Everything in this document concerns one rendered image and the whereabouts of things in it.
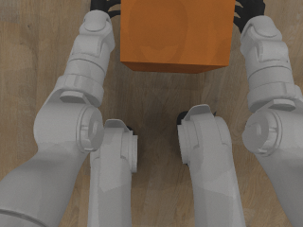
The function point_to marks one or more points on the right robot hand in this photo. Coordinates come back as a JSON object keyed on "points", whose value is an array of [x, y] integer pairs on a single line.
{"points": [[249, 9]]}

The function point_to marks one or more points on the left robot forearm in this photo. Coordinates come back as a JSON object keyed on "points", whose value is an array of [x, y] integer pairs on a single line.
{"points": [[87, 64]]}

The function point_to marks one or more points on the left robot hand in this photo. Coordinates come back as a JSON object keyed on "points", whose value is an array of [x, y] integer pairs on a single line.
{"points": [[104, 5]]}

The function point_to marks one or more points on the left robot upper arm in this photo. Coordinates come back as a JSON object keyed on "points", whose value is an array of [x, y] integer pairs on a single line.
{"points": [[36, 193]]}

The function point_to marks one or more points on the right robot upper arm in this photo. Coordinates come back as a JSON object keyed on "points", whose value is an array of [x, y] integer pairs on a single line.
{"points": [[276, 139]]}

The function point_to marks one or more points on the robot left shin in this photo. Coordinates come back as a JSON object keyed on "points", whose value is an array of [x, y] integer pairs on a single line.
{"points": [[110, 123]]}

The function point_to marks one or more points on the right robot forearm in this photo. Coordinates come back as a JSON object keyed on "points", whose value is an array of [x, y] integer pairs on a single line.
{"points": [[268, 68]]}

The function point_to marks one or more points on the robot right thigh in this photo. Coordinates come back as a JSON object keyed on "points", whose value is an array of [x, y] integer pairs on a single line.
{"points": [[216, 194]]}

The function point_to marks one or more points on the carton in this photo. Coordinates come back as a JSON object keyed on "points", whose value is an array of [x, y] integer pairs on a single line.
{"points": [[176, 36]]}

